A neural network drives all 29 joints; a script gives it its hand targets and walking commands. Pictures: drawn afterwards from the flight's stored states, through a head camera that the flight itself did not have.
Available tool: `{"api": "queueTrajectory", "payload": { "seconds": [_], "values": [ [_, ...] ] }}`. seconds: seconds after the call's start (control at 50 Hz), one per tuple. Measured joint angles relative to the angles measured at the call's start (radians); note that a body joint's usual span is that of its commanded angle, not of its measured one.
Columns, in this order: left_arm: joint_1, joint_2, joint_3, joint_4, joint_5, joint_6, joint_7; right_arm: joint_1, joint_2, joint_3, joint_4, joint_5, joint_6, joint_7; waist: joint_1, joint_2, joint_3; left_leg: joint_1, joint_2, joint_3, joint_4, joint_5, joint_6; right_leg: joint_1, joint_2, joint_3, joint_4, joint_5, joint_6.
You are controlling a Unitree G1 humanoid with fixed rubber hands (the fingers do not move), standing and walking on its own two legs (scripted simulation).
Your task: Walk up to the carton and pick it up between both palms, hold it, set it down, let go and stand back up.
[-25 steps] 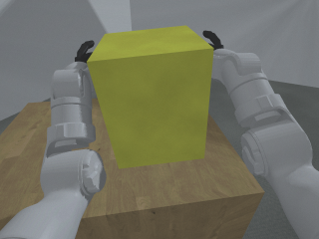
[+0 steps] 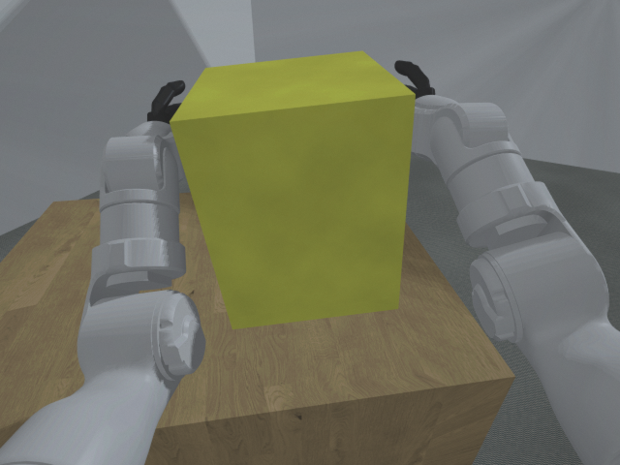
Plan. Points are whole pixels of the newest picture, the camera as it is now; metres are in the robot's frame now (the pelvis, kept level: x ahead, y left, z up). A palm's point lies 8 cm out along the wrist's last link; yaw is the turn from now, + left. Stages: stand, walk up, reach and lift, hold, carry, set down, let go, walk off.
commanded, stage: hold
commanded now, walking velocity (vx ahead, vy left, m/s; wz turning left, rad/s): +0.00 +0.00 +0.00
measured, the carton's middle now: (299, 185) +0.36 -0.01 +0.27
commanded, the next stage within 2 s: none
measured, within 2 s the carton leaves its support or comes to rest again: neither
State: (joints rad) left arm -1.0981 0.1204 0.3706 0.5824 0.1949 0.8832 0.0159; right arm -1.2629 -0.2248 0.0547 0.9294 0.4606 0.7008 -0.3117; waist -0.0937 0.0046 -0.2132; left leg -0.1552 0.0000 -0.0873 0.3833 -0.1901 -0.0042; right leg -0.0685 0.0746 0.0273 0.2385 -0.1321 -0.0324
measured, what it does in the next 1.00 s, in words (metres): stands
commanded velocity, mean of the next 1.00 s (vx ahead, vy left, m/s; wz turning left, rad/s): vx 0.00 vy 0.00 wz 0.00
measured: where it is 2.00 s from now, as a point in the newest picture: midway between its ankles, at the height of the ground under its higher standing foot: outside the picture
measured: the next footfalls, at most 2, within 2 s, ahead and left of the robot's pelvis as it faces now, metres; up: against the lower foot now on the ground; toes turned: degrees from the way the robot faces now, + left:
none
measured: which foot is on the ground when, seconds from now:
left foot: down 0.00-1.00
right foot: down 0.00-1.00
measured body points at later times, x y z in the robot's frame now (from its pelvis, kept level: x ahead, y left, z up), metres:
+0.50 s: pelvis -0.01 +0.00 +0.00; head -0.10 +0.01 +0.44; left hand +0.38 +0.14 +0.33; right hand +0.37 -0.15 +0.34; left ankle +0.01 +0.12 -0.75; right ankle +0.00 -0.10 -0.75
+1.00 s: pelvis +0.00 +0.00 +0.00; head -0.10 +0.02 +0.44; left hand +0.39 +0.15 +0.33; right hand +0.37 -0.15 +0.34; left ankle +0.01 +0.12 -0.75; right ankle +0.00 -0.10 -0.75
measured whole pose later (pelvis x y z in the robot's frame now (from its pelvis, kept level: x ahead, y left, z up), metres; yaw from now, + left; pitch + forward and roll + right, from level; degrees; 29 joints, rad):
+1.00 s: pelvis +0.00 +0.00 +0.00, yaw +0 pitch -2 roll -2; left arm -1.09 0.11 0.36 0.55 0.20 0.91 0.02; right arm -1.25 -0.22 0.05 0.91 0.47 0.71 -0.31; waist -0.09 0.01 -0.22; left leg -0.17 0.00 -0.09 0.39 -0.19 0.00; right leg -0.09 0.07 0.03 0.26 -0.14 -0.03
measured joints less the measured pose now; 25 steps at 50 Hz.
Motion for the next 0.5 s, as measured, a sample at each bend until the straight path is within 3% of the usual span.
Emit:
{"api": "queueTrajectory", "payload": {
  "seconds": [0.22,0.5],
  "values": [
    [0.026,-0.01,-0.015,-0.065,0.009,0.03,0.005,0.017,-0.005,0.012,-0.023,0.023,-0.003,0.003,0.0,-0.002,-0.001,-0.001,-0.001,0.002,0.003,0.0,0.0,-0.006,0.0,0.003,0.012,-0.004,0.001],
    [-0.007,-0.003,0.005,-0.013,0.004,0.019,0.011,0.01,0.004,-0.011,-0.009,-0.004,0.003,0.006,0.009,0.006,-0.013,-0.018,0.0,0.002,-0.004,0.011,-0.003,-0.03,0.0,0.004,0.022,-0.001,-0.002]
  ]
}}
